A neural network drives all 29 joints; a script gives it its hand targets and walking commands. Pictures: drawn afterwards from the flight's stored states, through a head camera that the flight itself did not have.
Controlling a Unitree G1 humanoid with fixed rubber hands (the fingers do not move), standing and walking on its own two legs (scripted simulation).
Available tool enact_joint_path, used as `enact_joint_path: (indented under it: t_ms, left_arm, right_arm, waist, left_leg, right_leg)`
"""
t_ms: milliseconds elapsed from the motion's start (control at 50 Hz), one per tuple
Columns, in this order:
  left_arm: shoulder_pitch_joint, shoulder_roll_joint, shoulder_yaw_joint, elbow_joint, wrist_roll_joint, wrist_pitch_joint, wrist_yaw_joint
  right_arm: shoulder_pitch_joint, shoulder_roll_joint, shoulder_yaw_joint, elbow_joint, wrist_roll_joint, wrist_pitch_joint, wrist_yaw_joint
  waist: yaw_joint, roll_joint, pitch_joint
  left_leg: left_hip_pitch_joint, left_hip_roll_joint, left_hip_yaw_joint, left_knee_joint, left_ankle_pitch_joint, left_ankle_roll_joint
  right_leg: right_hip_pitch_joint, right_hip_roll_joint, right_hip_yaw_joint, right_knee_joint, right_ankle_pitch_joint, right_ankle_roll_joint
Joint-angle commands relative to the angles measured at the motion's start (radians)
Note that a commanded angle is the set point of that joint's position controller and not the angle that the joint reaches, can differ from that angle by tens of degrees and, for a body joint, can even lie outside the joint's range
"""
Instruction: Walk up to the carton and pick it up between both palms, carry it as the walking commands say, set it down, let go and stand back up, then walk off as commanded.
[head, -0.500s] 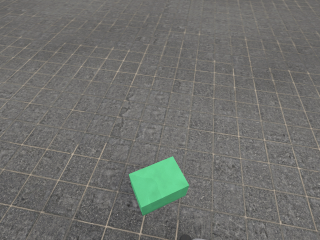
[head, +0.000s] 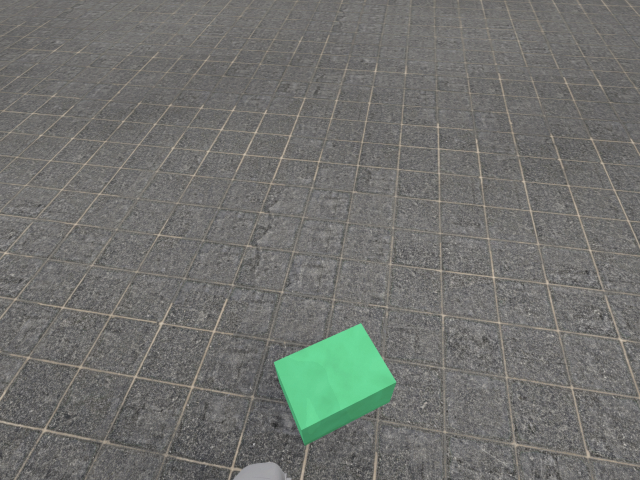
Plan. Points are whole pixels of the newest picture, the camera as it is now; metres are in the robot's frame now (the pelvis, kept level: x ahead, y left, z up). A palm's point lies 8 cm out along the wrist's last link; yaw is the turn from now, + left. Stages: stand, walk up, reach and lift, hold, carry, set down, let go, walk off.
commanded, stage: walk up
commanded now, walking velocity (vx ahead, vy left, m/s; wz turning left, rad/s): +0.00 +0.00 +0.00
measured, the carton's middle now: (333, 382) +0.49 +0.03 -0.70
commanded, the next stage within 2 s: none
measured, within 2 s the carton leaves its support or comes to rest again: neither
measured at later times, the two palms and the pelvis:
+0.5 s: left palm out of the picture +0.05 +0.30 -0.14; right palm out of the picture +0.02 -0.24 -0.13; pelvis +0.02 +0.04 -0.01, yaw +0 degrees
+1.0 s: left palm out of the picture -0.07 +0.17 -0.11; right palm out of the picture -0.02 -0.31 -0.15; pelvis -0.05 -0.06 +0.01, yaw +1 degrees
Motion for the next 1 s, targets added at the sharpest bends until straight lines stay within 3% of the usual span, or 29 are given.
enact_joint_path:
  t_ms: [0,40,60,80,140,180,220,280,300,320,340,360,380,420,440,460,480,540,560,580,600,640,680,700,760,820,860,940,980]
  left_arm:
    - [-0.003,0.068,-0.011,-0.017,-0.014,0.003,0.007]
    - [0.123,0.053,-0.016,-0.003,-0.013,0.004,0.002]
    - [0.145,0.038,-0.02,0.002,-0.015,0.013,0.003]
    - [0.169,0.086,-0.004,-0.026,-0.016,0.026,0.01]
    - [0.112,0.087,0.011,-0.036,-0.013,0.069,0.005]
    - [0.076,0.126,0.035,-0.052,-0.003,0.083,-0.012]
    - [0.041,0.09,0.041,-0.075,-0.004,0.077,-0.016]
    - [0.03,0.071,0.044,-0.099,-0.003,0.071,-0.028]
    - [-0.001,0.097,0.059,-0.143,0.003,0.089,-0.028]
    - [0.014,0.052,0.047,-0.111,-0.005,0.088,-0.028]
    - [-0.003,0.061,0.051,-0.141,-0.001,0.087,-0.021]
    - [-0.039,0.081,0.054,-0.134,-0.006,0.099,-0.027]
    - [-0.06,0.09,0.056,-0.164,-0.003,0.107,-0.029]
    - [-0.046,0.104,0.059,-0.184,-0.006,0.122,-0.043]
    - [-0.026,0.088,0.048,-0.183,-0.014,0.117,-0.043]
    - [-0.006,0.107,0.06,-0.175,-0.004,0.114,-0.037]
    - [0.007,0.113,0.058,-0.175,-0.002,0.116,-0.03]
    - [0.076,0.116,0.049,-0.185,-0.013,0.108,-0.059]
    - [0.087,0.145,0.058,-0.18,-0.01,0.1,-0.057]
    - [0.064,0.219,0.067,-0.182,-0.01,0.095,-0.05]
    - [-0.002,0.31,0.082,-0.218,0.026,0.08,-0.037]
    - [-0.25,0.272,0.057,-0.295,0.04,0.073,-0.021]
    - [-0.237,0.2,0.038,-0.258,0.017,0.043,-0.015]
    - [-0.259,0.159,0.006,-0.264,-0.019,0.024,-0.008]
    - [-0.156,0.146,0.007,-0.163,-0.028,-0.001,0.002]
    - [0.05,0.149,0.02,-0.118,-0.024,-0.005,0.012]
    - [0.063,0.232,0.042,-0.093,-0.007,0.021,0.007]
    - [-0.011,0.173,0.044,-0.094,-0.009,0.016,-0.002]
    - [0.091,0.195,0.064,-0.061,-0.006,0.008,-0.003]
  right_arm:
    - [0.042,-0.031,-0.001,-0.02,0.001,-0.004,-0.014]
    - [0.049,-0.088,-0.016,-0.032,-0.007,-0.014,-0.029]
    - [0.086,-0.116,-0.025,-0.047,0.006,-0.021,-0.03]
    - [0.126,-0.185,-0.042,-0.033,0.006,-0.019,-0.034]
    - [0.086,-0.205,-0.059,-0.075,0.0,0.032,-0.045]
    - [0.09,-0.215,-0.057,-0.09,-0.013,0.028,-0.057]
    - [0.058,-0.177,-0.047,-0.107,-0.012,0.01,-0.062]
    - [-0.05,-0.161,-0.028,-0.117,-0.021,0.011,-0.052]
    - [-0.002,-0.187,-0.041,-0.123,-0.021,0.024,-0.061]
    - [-0.024,-0.129,-0.017,-0.126,-0.025,0.026,-0.054]
    - [-0.03,-0.148,-0.026,-0.128,-0.03,0.033,-0.062]
    - [-0.019,-0.158,-0.016,-0.131,-0.026,0.04,-0.055]
    - [0.036,-0.161,-0.018,-0.132,-0.023,0.041,-0.051]
    - [-0.013,-0.188,-0.042,-0.155,-0.03,0.049,-0.057]
    - [-0.047,-0.168,-0.025,-0.153,-0.017,0.051,-0.036]
    - [-0.048,-0.199,-0.048,-0.153,-0.027,0.048,-0.047]
    - [-0.001,-0.227,-0.046,-0.138,-0.03,0.046,-0.048]
    - [-0.07,-0.282,-0.081,-0.194,-0.033,0.072,-0.046]
    - [-0.101,-0.234,-0.067,-0.19,-0.028,0.071,-0.042]
    - [-0.065,-0.149,-0.041,-0.193,-0.008,0.069,-0.035]
    - [-0.053,-0.1,-0.021,-0.179,-0.002,0.075,-0.025]
    - [0.055,-0.06,-0.037,-0.147,-0.021,0.092,-0.014]
    - [-0.002,-0.106,-0.057,-0.144,-0.011,0.08,0.003]
    - [-0.001,-0.087,-0.044,-0.11,-0.009,0.074,-0.01]
    - [0.078,-0.046,-0.02,-0.065,-0.003,0.082,-0.008]
    - [-0.018,-0.073,-0.031,-0.105,-0.005,0.076,-0.028]
    - [-0.105,-0.101,-0.038,-0.138,-0.015,0.062,-0.007]
    - [0.008,-0.088,-0.034,-0.067,-0.017,0.051,-0.009]
    - [-0.013,-0.093,-0.039,-0.057,-0.023,0.049,0.0]
  waist:
    - [-0.088,-0.093,0.142]
    - [-0.055,-0.012,0.021]
    - [-0.071,0.08,-0.015]
    - [-0.067,0.201,-0.049]
    - [-0.123,0.098,0.025]
    - [-0.127,0.13,-0.056]
    - [-0.103,0.134,-0.143]
    - [-0.068,0.219,-0.173]
    - [-0.088,0.263,-0.092]
    - [-0.077,0.244,-0.12]
    - [-0.076,0.276,-0.067]
    - [-0.091,0.199,0.031]
    - [-0.113,0.221,-0.045]
    - [-0.075,0.215,0.032]
    - [-0.059,0.298,-0.036]
    - [-0.067,0.174,-0.006]
    - [-0.08,0.168,-0.024]
    - [0.002,0.215,-0.105]
    - [0.023,0.107,-0.081]
    - [0.014,-0.159,-0.052]
    - [0.004,-0.396,-0.02]
    - [-0.138,-0.302,0.032]
    - [-0.112,-0.18,0.0]
    - [-0.121,0.002,0.049]
    - [-0.121,-0.075,-0.046]
    - [-0.024,-0.122,-0.001]
    - [0.024,-0.215,0.04]
    - [-0.037,-0.199,0.109]
    - [0.006,-0.105,0.065]
  left_leg:
    - [0.21,-0.029,0.021,-0.303,0.398,0.003]
    - [0.397,0.031,-0.019,-0.254,0.686,0.03]
    - [0.448,0.167,-0.134,-0.284,0.849,0.054]
    - [0.399,0.225,-0.162,-0.297,0.783,0.058]
    - [0.185,0.3,-0.336,-0.541,-0.121,0.088]
    - [0.296,0.382,-0.452,-0.549,0.074,0.142]
    - [0.284,0.344,-0.328,-0.5,0.221,0.148]
    - [0.185,0.225,-0.162,-0.506,0.084,0.109]
    - [0.173,0.292,-0.225,-0.532,0.165,0.12]
    - [0.14,0.213,-0.162,-0.548,0.023,0.117]
    - [0.103,0.248,-0.199,-0.578,0.0,0.12]
    - [0.048,0.275,-0.213,-0.56,0.236,0.156]
    - [0.087,0.253,-0.19,-0.564,0.146,0.158]
    - [0.027,0.311,-0.233,-0.604,0.083,0.143]
    - [0.035,0.241,-0.157,-0.584,-0.037,0.14]
    - [0.026,0.298,-0.222,-0.59,0.061,0.149]
    - [-0.005,0.306,-0.251,-0.601,0.039,0.15]
    - [-0.143,0.256,-0.201,-0.583,-0.176,0.059]
    - [-0.17,0.216,-0.135,-0.484,-0.144,0.037]
    - [-0.152,0.075,-0.01,-0.29,-0.126,-0.001]
    - [-0.21,-0.055,0.07,0.066,-0.172,-0.025]
    - [-0.121,-0.057,-0.079,0.324,-0.069,-0.009]
    - [-0.1,-0.012,-0.133,0.272,0.049,0.002]
    - [-0.106,0.001,-0.17,0.152,0.064,0.023]
    - [-0.071,-0.058,-0.104,0.058,0.061,0.011]
    - [-0.135,-0.042,-0.083,-0.004,0.031,-0.039]
    - [-0.102,-0.038,-0.06,0.009,-0.05,-0.047]
    - [-0.126,-0.036,-0.057,-0.009,-0.059,-0.032]
    - [-0.159,-0.027,-0.07,0.091,-0.003,-0.035]
  right_leg:
    - [-0.244,-0.085,-0.038,0.042,0.45,-0.082]
    - [-0.312,-0.031,-0.074,0.126,0.319,-0.051]
    - [-0.33,-0.006,-0.075,0.145,0.063,-0.02]
    - [-0.31,-0.004,-0.079,0.157,-0.134,-0.02]
    - [-0.318,0.037,-0.069,0.34,-0.21,-0.025]
    - [-0.398,0.048,0.015,0.629,-0.278,-0.005]
    - [-0.385,0.011,0.057,0.686,-0.244,-0.033]
    - [-0.335,0.018,0.043,0.587,-0.139,-0.029]
    - [-0.42,0.038,0.021,0.643,-0.15,-0.006]
    - [-0.32,0.054,0.014,0.574,-0.128,-0.01]
    - [-0.341,0.034,0.019,0.474,-0.149,-0.007]
    - [-0.358,0.056,-0.007,0.517,-0.154,0.018]
    - [-0.337,0.055,-0.008,0.507,-0.149,0.018]
    - [-0.349,0.052,0.01,0.521,-0.127,0.007]
    - [-0.301,0.049,0.007,0.47,-0.139,0.009]
    - [-0.305,0.058,0.009,0.437,-0.104,0.01]
    - [-0.268,0.064,0.014,0.411,-0.084,0.012]
    - [-0.068,0.06,0.0,0.259,-0.033,-0.025]
    - [-0.034,0.023,0.051,0.169,-0.006,-0.042]
    - [-0.135,-0.07,0.157,-0.072,-0.19,-0.092]
    - [-0.281,-0.267,0.423,-0.215,-0.464,-0.15]
    - [-0.465,-0.246,0.424,-0.297,-0.554,-0.151]
    - [-0.338,-0.139,0.283,-0.23,-0.299,-0.121]
    - [-0.283,-0.109,0.208,-0.159,-0.031,-0.073]
    - [-0.027,-0.101,0.12,-0.065,0.352,-0.019]
    - [0.063,-0.207,0.278,-0.131,0.161,-0.074]
    - [-0.065,-0.224,0.381,-0.262,-0.453,-0.134]
    - [-0.011,-0.202,0.325,-0.237,-0.27,-0.181]
    - [0.028,-0.243,0.362,-0.232,-0.306,-0.135]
